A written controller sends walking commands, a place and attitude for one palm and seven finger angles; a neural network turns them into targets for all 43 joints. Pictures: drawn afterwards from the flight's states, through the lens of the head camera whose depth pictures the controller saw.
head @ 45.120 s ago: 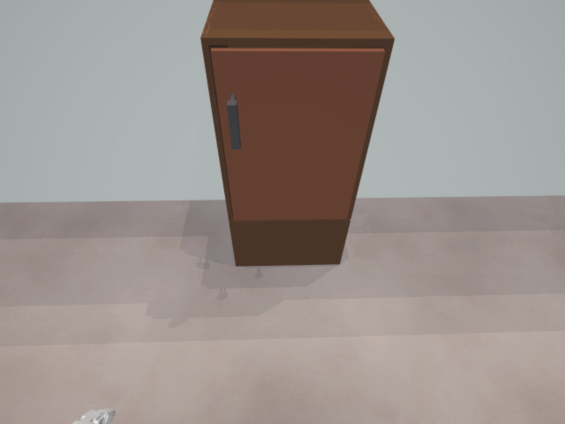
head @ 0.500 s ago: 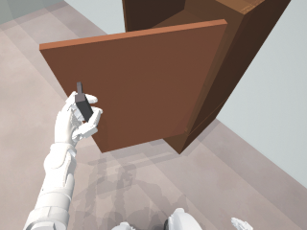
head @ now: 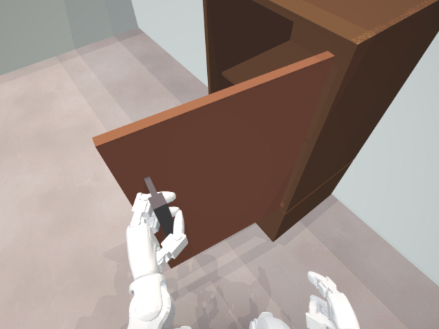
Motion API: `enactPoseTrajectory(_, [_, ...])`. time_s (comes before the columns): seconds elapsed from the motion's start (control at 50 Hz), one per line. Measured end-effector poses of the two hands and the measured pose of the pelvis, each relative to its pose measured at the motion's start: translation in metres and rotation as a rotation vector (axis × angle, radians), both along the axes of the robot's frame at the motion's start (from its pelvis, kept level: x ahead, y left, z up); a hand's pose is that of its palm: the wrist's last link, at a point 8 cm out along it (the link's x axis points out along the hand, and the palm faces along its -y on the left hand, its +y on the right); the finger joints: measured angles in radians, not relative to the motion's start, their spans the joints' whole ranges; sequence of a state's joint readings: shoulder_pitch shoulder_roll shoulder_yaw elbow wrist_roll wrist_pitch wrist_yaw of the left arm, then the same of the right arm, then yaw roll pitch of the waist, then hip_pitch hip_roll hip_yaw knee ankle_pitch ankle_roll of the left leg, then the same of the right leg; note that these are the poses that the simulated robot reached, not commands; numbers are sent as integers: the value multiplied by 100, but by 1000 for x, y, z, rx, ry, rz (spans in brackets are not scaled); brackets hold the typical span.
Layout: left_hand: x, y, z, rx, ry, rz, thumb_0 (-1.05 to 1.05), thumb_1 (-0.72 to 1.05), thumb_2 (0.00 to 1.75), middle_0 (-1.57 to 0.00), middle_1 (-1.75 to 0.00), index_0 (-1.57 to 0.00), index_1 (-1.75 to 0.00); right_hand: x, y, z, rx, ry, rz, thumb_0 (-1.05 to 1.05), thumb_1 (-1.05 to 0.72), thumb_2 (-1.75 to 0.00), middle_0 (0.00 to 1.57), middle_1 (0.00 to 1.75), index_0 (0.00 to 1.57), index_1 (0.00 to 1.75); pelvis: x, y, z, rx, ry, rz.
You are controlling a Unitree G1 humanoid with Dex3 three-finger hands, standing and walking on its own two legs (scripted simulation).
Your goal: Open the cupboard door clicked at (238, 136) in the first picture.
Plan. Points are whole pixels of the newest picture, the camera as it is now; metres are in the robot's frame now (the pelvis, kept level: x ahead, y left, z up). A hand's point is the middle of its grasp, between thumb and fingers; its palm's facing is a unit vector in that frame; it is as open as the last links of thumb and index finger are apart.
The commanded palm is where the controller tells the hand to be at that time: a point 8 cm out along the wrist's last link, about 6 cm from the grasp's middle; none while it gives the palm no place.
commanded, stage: pull the door open along its arc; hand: left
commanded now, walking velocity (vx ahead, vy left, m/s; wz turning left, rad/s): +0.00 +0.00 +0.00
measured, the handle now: (160, 208) +0.32 +0.13 +0.04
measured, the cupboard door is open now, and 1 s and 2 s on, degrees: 82 85 89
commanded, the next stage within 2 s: open thumb and fingers to let go in 0.08 s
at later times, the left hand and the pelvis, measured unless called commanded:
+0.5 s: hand (189, 250) +0.24 +0.07 +0.04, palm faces +0.34 -0.94 -0.01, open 8.5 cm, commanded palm +0.20 +0.12 +0.04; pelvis -0.03 -0.02 -0.01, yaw +3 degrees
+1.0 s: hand (187, 246) +0.25 +0.07 +0.04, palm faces +0.26 -0.96 +0.00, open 15.0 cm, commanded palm +0.20 +0.12 +0.04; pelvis -0.03 +0.01 -0.01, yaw +1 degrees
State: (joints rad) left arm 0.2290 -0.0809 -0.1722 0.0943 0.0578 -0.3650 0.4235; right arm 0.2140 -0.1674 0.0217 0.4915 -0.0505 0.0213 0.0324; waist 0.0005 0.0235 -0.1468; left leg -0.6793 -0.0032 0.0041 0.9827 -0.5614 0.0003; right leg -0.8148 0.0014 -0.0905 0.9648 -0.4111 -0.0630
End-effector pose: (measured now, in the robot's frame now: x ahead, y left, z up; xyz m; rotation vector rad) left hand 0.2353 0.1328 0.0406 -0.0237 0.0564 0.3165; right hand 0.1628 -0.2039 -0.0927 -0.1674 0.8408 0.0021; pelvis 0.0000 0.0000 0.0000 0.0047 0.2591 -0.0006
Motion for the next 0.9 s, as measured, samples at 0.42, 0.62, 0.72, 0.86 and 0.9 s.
enactPoseTrajectory(0.42, [-28, -25, 0, 44, -17, 45, 1, 48, 71, -36, -130, -37, -131, 2, -28, -10, -22, -87, 21, 1, -90, -90, 20, 30, 20, 30, -20, -26, -11, 22, -11, 36])
enactPoseTrajectory(0.62, [-29, -21, 3, 27, -38, 9, 0, -7, 48, -33, -124, -34, -125, -14, -24, -8, -29, -88, 19, 1, -90, -90, 20, 30, 20, 30, -32, -19, -10, 18, -28, 37])
enactPoseTrajectory(0.72, [-28, -20, 2, 26, -42, -6, 0, -31, 38, -31, -119, -32, -119, -22, -19, -8, -40, -78, 15, 1, -90, -90, 20, 30, 20, 30, -35, -13, -11, 13, -33, 33])
enactPoseTrajectory(0.86, [-21, -18, 1, 26, -48, -15, -1, -46, 32, -27, -97, -28, -98, -27, -8, -8, -45, -67, 18, 1, -90, -90, 20, 30, 20, 30, -36, -1, -11, 5, -30, 29])
enactPoseTrajectory(0.9, [-20, -18, 1, 25, -48, -21, -1, -47, 31, -26, -90, -27, -90, -28, -4, -8, -43, -64, 19, 1, -90, -90, 20, 30, 20, 30, -36, 2, -11, 4, -29, 26])
